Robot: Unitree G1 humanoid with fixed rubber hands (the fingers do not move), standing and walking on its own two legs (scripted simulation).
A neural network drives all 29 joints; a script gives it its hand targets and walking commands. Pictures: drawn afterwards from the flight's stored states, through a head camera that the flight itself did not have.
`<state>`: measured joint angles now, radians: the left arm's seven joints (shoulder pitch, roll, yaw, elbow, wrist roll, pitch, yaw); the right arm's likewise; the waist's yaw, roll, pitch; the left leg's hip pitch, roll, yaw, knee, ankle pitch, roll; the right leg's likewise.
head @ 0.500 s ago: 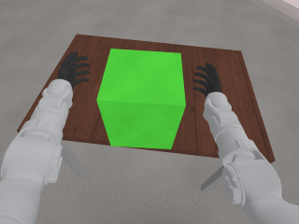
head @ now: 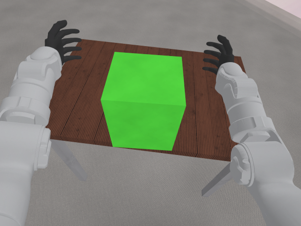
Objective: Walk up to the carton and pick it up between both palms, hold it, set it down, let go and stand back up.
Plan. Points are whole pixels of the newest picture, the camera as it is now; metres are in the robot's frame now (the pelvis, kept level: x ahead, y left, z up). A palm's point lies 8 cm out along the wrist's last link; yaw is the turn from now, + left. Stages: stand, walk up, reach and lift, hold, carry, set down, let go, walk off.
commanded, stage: set down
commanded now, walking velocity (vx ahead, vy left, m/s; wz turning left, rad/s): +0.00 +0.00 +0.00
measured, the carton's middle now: (145, 104) +0.48 +0.01 +0.01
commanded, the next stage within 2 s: none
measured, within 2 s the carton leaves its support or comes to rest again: neither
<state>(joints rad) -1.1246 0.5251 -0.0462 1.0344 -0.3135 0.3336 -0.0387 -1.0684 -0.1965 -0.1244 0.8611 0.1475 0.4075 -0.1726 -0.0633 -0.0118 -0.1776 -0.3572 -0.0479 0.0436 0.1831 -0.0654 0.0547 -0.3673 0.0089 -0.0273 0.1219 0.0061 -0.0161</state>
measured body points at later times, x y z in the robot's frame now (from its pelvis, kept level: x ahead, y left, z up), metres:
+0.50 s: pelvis +0.00 -0.01 +0.00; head +0.03 +0.01 +0.45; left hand +0.43 +0.23 +0.12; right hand +0.41 -0.18 +0.12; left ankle +0.00 +0.08 -0.75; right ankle +0.02 -0.11 -0.75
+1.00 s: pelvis +0.00 +0.00 +0.00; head +0.01 +0.02 +0.45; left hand +0.36 +0.24 +0.06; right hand +0.35 -0.17 +0.06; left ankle +0.00 +0.08 -0.75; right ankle +0.02 -0.11 -0.75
